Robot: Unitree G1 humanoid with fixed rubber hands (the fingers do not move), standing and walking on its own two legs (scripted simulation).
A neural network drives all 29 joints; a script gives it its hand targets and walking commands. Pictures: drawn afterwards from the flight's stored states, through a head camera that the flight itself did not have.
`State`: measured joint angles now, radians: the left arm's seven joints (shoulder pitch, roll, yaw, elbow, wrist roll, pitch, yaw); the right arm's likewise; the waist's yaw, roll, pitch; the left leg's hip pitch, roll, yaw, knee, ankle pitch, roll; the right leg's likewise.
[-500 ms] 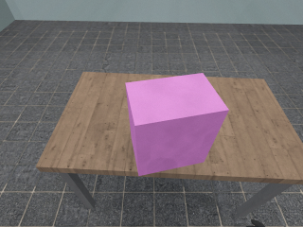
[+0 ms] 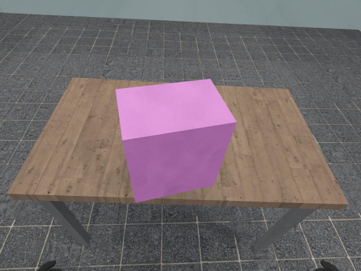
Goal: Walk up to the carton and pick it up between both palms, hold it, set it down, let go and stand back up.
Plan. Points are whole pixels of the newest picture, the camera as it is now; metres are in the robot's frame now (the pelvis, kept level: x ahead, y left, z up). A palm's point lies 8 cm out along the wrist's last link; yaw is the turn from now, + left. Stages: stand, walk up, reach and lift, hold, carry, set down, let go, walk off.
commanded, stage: walk up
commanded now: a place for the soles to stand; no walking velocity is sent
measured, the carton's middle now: (171, 143) +0.44 +0.03 +0.00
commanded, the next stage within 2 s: none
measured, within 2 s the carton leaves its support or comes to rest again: neither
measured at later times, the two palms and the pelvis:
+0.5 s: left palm out of the picture +0.11 +0.27 -0.08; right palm out of the picture +0.10 -0.38 -0.11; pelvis +0.04 -0.05 +0.00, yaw -2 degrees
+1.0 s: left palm out of the picture +0.11 +0.36 -0.11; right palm out of the picture +0.09 -0.29 -0.08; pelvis +0.02 +0.04 +0.00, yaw -1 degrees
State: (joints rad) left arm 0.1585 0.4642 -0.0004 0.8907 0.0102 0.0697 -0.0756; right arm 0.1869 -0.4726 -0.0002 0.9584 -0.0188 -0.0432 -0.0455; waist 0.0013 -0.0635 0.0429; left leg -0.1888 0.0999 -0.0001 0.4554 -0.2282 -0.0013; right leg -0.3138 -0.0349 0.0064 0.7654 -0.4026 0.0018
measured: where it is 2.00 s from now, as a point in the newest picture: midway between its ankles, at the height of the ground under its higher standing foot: outside the picture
